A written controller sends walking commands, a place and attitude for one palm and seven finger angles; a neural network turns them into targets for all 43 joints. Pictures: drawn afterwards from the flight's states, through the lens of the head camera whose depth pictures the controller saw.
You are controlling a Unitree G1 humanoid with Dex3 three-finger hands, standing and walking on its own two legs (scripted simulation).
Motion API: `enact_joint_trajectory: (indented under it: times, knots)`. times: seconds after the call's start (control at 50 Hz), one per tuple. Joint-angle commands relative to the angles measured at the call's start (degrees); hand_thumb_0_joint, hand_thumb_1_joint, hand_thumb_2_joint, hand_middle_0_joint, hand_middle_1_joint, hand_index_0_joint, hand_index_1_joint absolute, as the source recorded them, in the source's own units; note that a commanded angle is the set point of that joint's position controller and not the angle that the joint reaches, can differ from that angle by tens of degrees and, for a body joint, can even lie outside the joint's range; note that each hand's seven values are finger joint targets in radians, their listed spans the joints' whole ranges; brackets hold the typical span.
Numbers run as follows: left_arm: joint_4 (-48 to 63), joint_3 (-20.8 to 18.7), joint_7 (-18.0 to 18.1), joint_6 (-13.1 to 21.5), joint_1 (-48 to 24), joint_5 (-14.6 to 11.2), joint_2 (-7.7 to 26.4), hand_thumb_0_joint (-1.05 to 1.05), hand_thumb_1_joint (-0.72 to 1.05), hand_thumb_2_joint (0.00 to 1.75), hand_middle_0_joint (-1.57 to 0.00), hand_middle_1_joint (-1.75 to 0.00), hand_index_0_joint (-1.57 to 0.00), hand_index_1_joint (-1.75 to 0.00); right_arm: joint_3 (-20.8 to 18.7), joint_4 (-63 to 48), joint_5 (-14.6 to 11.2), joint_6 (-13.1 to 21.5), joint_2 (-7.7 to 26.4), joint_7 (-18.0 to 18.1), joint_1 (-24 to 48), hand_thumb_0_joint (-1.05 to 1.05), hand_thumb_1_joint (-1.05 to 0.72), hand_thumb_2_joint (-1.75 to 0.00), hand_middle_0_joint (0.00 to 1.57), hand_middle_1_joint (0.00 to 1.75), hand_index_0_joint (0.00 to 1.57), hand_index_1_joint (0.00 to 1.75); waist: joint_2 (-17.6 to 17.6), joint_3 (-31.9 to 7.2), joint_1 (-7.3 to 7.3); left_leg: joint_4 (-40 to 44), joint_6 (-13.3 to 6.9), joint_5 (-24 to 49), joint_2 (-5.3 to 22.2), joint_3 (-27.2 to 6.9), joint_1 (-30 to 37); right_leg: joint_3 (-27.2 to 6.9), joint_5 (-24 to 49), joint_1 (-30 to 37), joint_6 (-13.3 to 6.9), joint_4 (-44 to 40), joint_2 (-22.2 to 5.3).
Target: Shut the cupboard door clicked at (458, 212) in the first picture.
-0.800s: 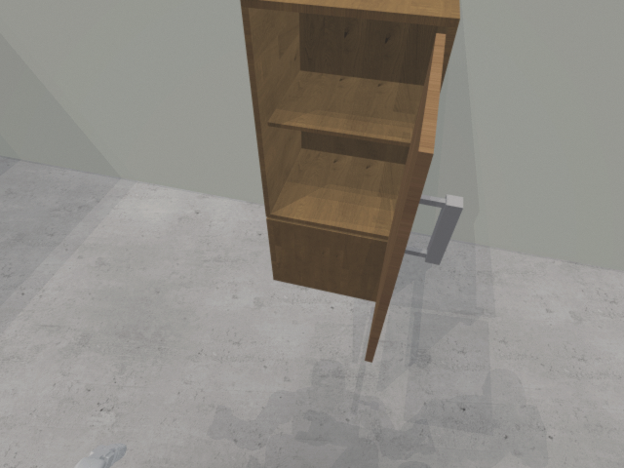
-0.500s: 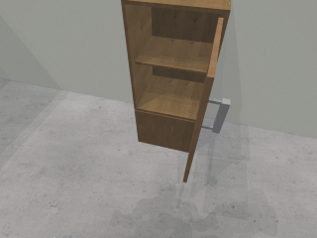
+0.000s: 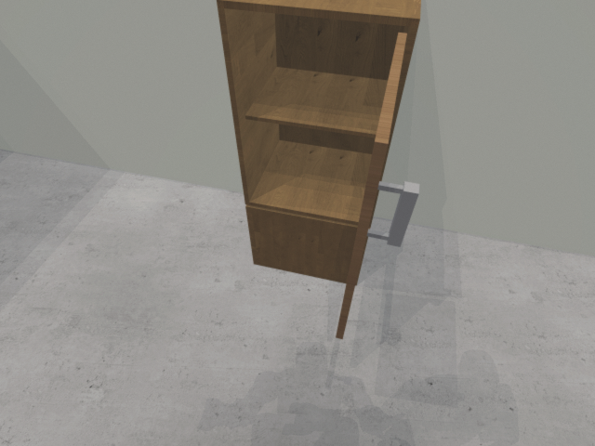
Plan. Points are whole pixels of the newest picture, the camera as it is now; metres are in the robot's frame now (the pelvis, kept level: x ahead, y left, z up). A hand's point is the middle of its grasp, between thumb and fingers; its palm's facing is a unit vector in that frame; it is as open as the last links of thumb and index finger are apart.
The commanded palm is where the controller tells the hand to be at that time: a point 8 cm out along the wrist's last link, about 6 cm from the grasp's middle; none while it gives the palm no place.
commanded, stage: stand and wait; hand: left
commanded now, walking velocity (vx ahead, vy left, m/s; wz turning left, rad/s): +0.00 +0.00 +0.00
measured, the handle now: (389, 213) +0.48 -0.13 +0.03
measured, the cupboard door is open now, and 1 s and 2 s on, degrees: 89 89 89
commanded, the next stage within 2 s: look at it before walking up in 0.02 s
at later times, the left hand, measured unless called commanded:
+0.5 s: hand out of the picture +0.08 +0.25 -0.15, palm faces -0.02 -0.94 -0.34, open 7.4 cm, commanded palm none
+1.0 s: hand out of the picture +0.09 +0.25 -0.15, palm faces -0.02 -0.94 -0.35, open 7.4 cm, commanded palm none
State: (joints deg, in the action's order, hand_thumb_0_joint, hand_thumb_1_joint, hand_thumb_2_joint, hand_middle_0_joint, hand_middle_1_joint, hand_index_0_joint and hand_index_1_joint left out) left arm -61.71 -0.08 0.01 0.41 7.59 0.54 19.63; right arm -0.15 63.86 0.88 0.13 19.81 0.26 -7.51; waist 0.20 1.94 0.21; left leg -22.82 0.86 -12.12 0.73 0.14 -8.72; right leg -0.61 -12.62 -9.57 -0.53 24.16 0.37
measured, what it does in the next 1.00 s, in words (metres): stands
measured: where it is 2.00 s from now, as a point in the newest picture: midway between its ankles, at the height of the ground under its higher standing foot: outside the picture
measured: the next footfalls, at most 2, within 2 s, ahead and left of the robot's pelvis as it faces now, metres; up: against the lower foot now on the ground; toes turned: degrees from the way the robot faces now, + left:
none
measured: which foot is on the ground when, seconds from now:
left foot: down 0.00-1.00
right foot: down 0.00-1.00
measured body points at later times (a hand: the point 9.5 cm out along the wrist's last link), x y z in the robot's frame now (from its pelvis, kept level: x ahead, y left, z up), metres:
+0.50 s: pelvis +0.01 +0.00 +0.00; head +0.01 +0.00 +0.45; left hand +0.08 +0.30 -0.13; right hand +0.08 -0.30 -0.13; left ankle +0.00 +0.13 -0.74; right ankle +0.01 -0.11 -0.74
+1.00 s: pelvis +0.01 +0.00 +0.00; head +0.02 +0.00 +0.45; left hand +0.09 +0.30 -0.13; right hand +0.10 -0.30 -0.13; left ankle +0.00 +0.13 -0.74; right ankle +0.01 -0.11 -0.74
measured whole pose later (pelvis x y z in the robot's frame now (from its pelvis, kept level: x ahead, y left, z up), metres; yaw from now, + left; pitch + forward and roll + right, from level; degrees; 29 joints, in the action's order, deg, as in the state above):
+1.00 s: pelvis +0.01 +0.00 +0.00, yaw +0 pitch -1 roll +0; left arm -62.4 -0.2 0.0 0.6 7.4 0.7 19.6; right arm 0.0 64.2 0.7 0.5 19.5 0.4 -5.6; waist 0.1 2.1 -0.2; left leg -20.4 0.9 -12.0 0.9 0.4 -7.0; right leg -0.8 -12.5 -8.0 -0.5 21.9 0.5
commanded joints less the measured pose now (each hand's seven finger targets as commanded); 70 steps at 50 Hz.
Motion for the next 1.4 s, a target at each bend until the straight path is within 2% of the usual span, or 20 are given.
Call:
enact_joint_trajectory:
  times: [0.0,0.1,0.34,0.46,0.66,0.74,0.8,0.96,1.1,1.3,1.36,1.38]
  knots:
    - [3.61,-2.36,0.62,1.20,-2.46,-0.11,11.86,0.00,0.90,0.90,-0.20,-0.30,-0.20,-0.30,-2.05,-3.46,-0.30,1.74,11.37,0.67,3.13,0.00,-0.90,-0.90,0.20,0.30,0.20,0.30,-0.47,-3.41,0.02,4.01,-2.22,5.12,5.66,-5.01,0.60,-6.59,5.31,0.11,-1.64,-5.36,-7.18]
    - [3.51,-2.29,0.57,1.09,-2.78,-0.06,11.82,0.00,0.90,0.90,-0.20,-0.30,-0.20,-0.30,-2.05,-3.16,-0.34,1.72,11.25,0.67,3.30,0.00,-0.90,-0.90,0.20,0.30,0.20,0.30,-0.38,-2.19,-0.07,4.69,-2.22,4.23,5.80,-5.04,0.24,-6.47,4.36,-0.53,-1.46,-5.67,-6.93]
    - [3.32,-2.39,0.58,1.24,-2.40,-0.02,11.74,0.00,0.90,0.90,-0.20,-0.30,-0.20,-0.30,-2.08,-3.20,-0.40,1.89,11.29,0.77,3.45,0.00,-0.90,-0.90,0.20,0.30,0.20,0.30,-0.27,-4.09,0.00,4.45,-2.18,7.42,5.97,-4.90,1.87,-6.26,8.72,0.89,-1.43,-5.27,-7.03]
    - [3.06,-2.37,0.53,1.09,-2.54,0.01,11.69,0.00,0.90,0.90,-0.20,-0.30,-0.20,-0.30,-2.00,-3.11,-0.42,1.83,11.35,0.78,3.67,0.00,-0.90,-0.90,0.20,0.30,0.20,0.30,0.16,-3.09,0.00,5.12,-2.17,6.32,5.98,-5.17,1.42,-6.13,7.23,0.52,-1.30,-5.54,-6.80]
    - [2.81,-2.35,0.54,1.13,-2.02,-0.02,11.76,0.00,0.90,0.90,-0.20,-0.30,-0.20,-0.30,-1.90,-2.93,-0.50,1.92,11.52,0.89,3.93,0.00,-0.90,-0.90,0.20,0.30,0.20,0.30,0.44,-3.99,-0.11,5.10,-2.19,8.46,6.17,-4.93,2.59,-5.96,9.72,1.43,-1.27,-5.51,-6.95]
    - [2.84,-2.39,0.58,1.27,-2.04,0.01,11.85,0.00,0.90,0.90,-0.20,-0.30,-0.20,-0.30,-1.94,-2.93,-0.52,1.86,11.41,0.86,3.81,0.00,-0.90,-0.90,0.20,0.30,0.20,0.30,-0.68,-4.35,0.04,4.86,-2.09,9.11,6.14,-4.81,2.90,-6.08,10.99,1.72,-1.36,-5.53,-7.06]
    - [2.87,-2.36,0.58,1.21,-1.91,0.02,11.84,0.00,0.90,0.90,-0.20,-0.30,-0.20,-0.30,-1.95,-2.93,-0.50,1.85,11.46,0.87,4.11,0.00,-0.90,-0.90,0.20,0.30,0.20,0.30,0.23,-3.71,-0.14,5.09,-2.13,9.24,6.17,-4.80,2.86,-5.86,11.00,1.47,-1.33,-5.54,-7.13]
    - [2.84,-2.38,0.54,1.26,-2.10,0.01,11.91,0.00,0.90,0.90,-0.20,-0.30,-0.20,-0.30,-1.92,-2.85,-0.49,1.81,11.44,0.87,4.14,0.00,-0.90,-0.90,0.20,0.30,0.20,0.30,-0.58,-3.89,-0.03,5.25,-2.00,8.55,6.18,-4.57,3.18,-6.24,10.73,1.51,-1.34,-6.04,-7.06]
    - [2.87,-2.46,0.62,1.31,-1.90,0.01,11.96,0.00,0.90,0.90,-0.20,-0.30,-0.20,-0.30,-1.92,-2.82,-0.50,1.93,11.42,0.97,4.19,0.00,-0.90,-0.90,0.20,0.30,0.20,0.30,-0.18,-4.49,-0.14,5.08,-2.02,11.24,6.41,-4.41,3.93,-6.00,13.63,2.34,-1.40,-5.54,-7.11]
    - [2.82,-2.51,0.50,1.28,-2.09,0.04,12.08,0.00,0.90,0.90,-0.20,-0.30,-0.20,-0.30,-1.91,-2.72,-0.50,1.75,11.39,0.93,3.94,0.00,-0.90,-0.90,0.20,0.30,0.20,0.30,-0.62,-3.19,-0.08,5.54,-1.85,7.93,6.19,-4.28,3.29,-6.60,10.46,1.46,-1.32,-6.74,-7.00]
    - [3.16,-2.76,0.41,1.12,-2.26,0.03,12.28,0.00,0.90,0.90,-0.20,-0.30,-0.20,-0.30,-2.14,-2.90,-0.41,1.92,11.74,1.11,3.52,0.00,-0.90,-0.90,0.20,0.30,0.20,0.30,-0.34,-3.65,0.06,4.65,-1.70,9.07,6.59,-3.35,4.33,-7.55,13.41,1.08,-1.78,-5.85,-6.61]
    - [3.42,-2.83,0.43,0.75,-1.61,0.03,11.27,0.00,0.90,0.90,-0.20,-0.30,-0.20,-0.30,-2.19,-3.07,-0.38,1.75,10.53,1.22,2.69,0.00,-0.90,-0.90,0.20,0.30,0.20,0.30,-0.53,-3.89,0.07,3.20,-1.54,10.04,6.78,-2.42,4.75,-7.88,15.50,0.36,-1.89,-4.62,-6.44]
